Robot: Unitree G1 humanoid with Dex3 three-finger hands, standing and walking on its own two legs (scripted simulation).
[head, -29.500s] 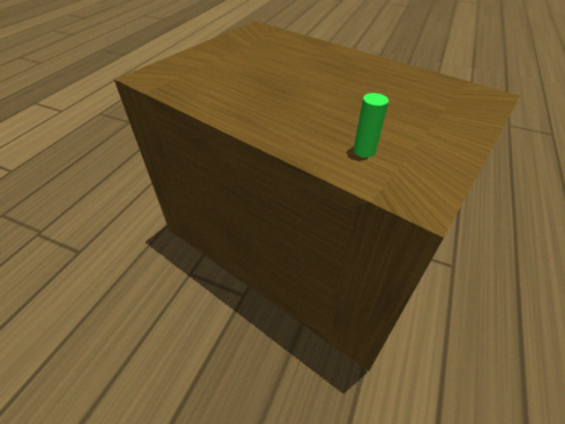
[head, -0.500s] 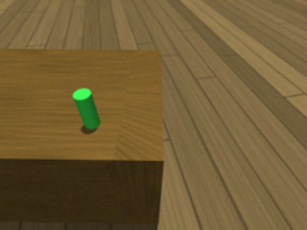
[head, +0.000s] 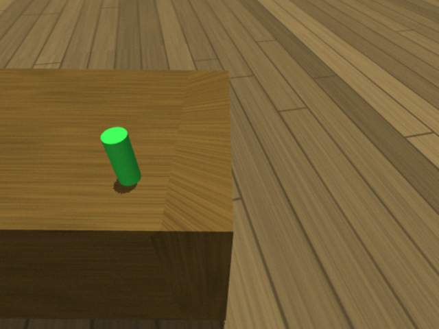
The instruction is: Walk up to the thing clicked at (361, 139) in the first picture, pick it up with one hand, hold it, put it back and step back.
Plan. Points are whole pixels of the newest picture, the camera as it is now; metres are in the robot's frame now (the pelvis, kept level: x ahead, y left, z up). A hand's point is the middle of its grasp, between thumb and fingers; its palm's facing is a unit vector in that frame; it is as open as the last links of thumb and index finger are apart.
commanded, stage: step back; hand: left
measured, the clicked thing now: (122, 158) +0.48 +0.23 +0.04
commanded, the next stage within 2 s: none
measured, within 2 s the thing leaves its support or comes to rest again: neither
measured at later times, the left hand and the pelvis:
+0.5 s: hand out of the picture +0.06 +0.30 -0.19, palm faces -0.06 -0.93 -0.36, open 7.4 cm; pelvis -0.09 +0.04 -0.02, yaw -1 degrees
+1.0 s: hand out of the picture -0.09 +0.28 -0.15, palm faces -0.10 -0.91 -0.40, open 7.4 cm; pelvis -0.21 +0.02 -0.01, yaw -6 degrees
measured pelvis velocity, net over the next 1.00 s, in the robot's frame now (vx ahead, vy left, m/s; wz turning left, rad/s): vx -0.21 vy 0.02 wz -0.11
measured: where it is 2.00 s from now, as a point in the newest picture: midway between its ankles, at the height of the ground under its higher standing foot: outside the picture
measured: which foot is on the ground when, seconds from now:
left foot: down 0.00-0.20, up 0.22-0.36, down 0.38-0.90, up 0.92-1.00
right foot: down 0.00-0.38, up 0.40-0.82, down 0.84-1.00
